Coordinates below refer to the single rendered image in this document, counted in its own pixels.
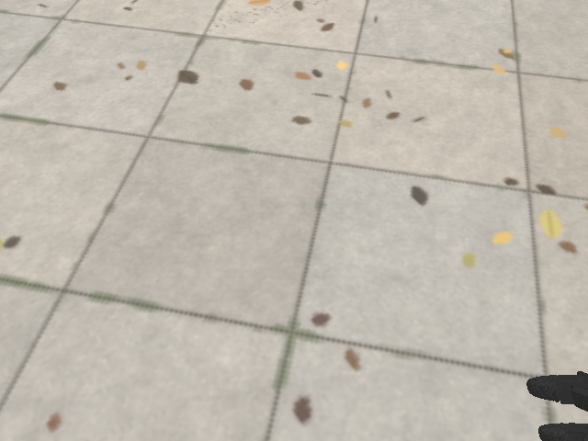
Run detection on right robot hand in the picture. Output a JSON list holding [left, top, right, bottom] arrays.
[[526, 371, 588, 441]]

